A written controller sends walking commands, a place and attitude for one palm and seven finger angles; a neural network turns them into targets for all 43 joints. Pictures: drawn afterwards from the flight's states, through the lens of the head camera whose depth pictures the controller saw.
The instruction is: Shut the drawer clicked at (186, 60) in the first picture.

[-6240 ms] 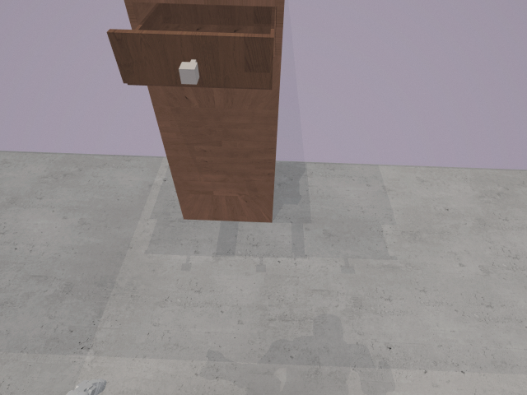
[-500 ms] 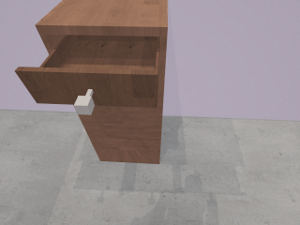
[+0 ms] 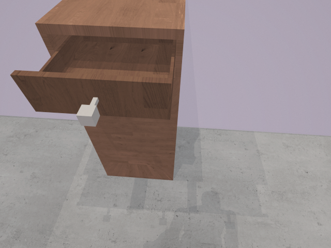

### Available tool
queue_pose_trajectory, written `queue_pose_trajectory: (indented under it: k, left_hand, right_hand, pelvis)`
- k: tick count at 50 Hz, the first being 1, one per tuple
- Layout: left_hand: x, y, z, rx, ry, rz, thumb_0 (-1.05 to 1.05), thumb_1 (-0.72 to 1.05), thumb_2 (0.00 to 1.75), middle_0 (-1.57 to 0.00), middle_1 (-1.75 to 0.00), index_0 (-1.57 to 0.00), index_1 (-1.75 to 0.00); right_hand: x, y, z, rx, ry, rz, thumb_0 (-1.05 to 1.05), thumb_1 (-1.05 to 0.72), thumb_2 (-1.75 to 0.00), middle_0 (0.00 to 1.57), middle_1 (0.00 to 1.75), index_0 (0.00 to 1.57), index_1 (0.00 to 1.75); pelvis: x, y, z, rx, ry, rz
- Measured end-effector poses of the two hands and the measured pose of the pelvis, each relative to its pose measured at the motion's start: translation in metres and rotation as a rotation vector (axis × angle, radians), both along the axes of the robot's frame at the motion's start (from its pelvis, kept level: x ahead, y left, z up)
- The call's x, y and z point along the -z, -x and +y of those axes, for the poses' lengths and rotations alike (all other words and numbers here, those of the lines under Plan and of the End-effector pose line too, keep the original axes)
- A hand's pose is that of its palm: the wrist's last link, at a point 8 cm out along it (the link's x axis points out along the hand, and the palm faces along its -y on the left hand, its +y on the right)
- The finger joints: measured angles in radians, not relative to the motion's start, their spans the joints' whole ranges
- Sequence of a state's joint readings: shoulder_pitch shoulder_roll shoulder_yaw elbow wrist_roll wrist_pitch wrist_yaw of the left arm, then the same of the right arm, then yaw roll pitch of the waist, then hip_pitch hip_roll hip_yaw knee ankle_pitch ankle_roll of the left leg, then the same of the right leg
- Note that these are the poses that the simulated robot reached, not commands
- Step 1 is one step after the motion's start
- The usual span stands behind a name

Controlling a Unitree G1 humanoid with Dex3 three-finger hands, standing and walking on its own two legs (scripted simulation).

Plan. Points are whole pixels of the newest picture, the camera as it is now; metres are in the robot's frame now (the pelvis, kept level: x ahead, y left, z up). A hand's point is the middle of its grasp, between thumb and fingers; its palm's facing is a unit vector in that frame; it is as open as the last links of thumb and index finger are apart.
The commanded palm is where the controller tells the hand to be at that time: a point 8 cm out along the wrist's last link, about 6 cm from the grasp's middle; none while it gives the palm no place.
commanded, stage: look again from close up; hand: left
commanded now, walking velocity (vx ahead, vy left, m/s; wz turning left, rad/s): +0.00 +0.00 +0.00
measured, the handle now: (91, 109) +0.40 +0.21 +0.12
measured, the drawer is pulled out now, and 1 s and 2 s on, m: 0.20 0.20 0.20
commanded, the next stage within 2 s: raise the hand and make a fist in 0.60 s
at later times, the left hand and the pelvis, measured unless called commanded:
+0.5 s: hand out of the picture -0.01 +0.17 -0.18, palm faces +0.04 -0.98 -0.19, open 7.3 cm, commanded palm none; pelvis +0.00 +0.00 +0.00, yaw +0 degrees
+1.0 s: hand (105, 208) +0.19 +0.14 +0.05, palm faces -0.02 -1.00 +0.02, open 6.6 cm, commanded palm +0.11 +0.22 -0.01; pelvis -0.04 +0.00 -0.02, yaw +0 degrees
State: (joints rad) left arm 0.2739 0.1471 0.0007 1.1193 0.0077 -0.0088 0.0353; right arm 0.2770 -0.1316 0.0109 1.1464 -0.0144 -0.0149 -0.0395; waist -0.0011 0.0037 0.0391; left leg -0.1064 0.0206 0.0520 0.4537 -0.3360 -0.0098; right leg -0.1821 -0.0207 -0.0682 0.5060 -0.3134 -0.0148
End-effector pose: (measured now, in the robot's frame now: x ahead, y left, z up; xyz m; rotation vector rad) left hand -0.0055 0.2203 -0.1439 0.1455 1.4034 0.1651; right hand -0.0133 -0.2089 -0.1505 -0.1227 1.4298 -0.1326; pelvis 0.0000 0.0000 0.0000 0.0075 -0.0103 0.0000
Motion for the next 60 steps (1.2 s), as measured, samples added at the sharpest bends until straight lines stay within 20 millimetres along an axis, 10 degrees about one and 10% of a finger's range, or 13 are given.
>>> queue_pose_trajectory:
  k: [37, 42, 48, 53, 60]
  left_hand:
    - [-0.004, 0.006, -0.002, -0.053, -0.002, -0.027, 0.02, 0.93, 0.89, -0.20, -0.30, -0.20, -0.30]
    - [-0.091, -0.089, 0.024, -0.075, -0.118, -0.633, 0.04, 0.97, 0.89, -0.22, -0.33, -0.22, -0.32]
    - [-0.187, -0.178, -0.010, 0.108, 0.051, -1.322, 0.02, 0.94, 0.90, -0.29, -0.41, -0.29, -0.41]
    - [-0.170, -0.156, -0.034, 0.239, 0.266, -1.428, 0.01, 0.92, 0.89, -0.38, -0.51, -0.39, -0.51]
    - [-0.141, -0.090, 0.011, 0.074, 0.073, -1.251, 0.01, 0.90, 0.89, -0.53, -0.66, -0.53, -0.65]
  right_hand:
    - [-0.003, 0.009, 0.000, -0.001, 0.004, -0.002, 0.01, -0.91, -0.90, 0.20, 0.30, 0.20, 0.30]
    - [-0.015, -0.034, -0.026, -0.004, 0.088, -0.348, 0.03, -0.93, -0.90, 0.20, 0.30, 0.20, 0.30]
    - [-0.055, -0.116, -0.047, -0.062, 0.144, -0.776, 0.02, -0.92, -0.90, 0.20, 0.30, 0.20, 0.30]
    - [-0.096, -0.163, -0.050, -0.153, 0.164, -0.988, 0.02, -0.91, -0.90, 0.20, 0.30, 0.20, 0.30]
    - [-0.105, -0.190, -0.028, -0.259, 0.138, -1.042, 0.01, -0.91, -0.90, 0.20, 0.30, 0.20, 0.30]
  pelvis:
    - [0.000, 0.007, -0.002, -0.004, 0.009, 0.009]
    - [0.003, 0.013, 0.004, -0.022, 0.001, 0.019]
    - [0.015, 0.032, 0.004, -0.018, -0.010, 0.079]
    - [0.031, 0.046, -0.003, 0.004, -0.018, 0.099]
    - [0.041, 0.057, -0.007, -0.032, 0.006, 0.091]
